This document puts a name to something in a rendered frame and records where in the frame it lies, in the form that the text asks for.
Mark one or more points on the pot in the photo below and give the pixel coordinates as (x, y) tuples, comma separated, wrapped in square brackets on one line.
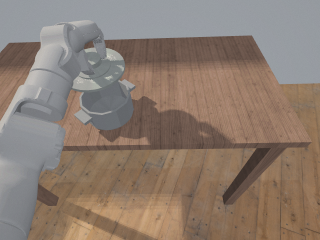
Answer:
[(107, 109)]

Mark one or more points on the knob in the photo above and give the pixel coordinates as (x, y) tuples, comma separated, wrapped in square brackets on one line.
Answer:
[(94, 59)]

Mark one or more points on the left robot upper arm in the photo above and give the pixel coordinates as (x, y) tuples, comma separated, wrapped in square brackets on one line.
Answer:
[(28, 146)]

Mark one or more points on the robot left hand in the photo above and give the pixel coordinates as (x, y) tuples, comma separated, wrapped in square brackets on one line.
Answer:
[(91, 32)]

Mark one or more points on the robot left forearm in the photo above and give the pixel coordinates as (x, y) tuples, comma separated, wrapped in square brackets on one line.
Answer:
[(45, 92)]

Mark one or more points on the lid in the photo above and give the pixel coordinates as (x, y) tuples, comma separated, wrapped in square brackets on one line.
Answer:
[(107, 74)]

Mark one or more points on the table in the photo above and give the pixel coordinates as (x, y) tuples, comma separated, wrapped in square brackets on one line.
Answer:
[(215, 92)]

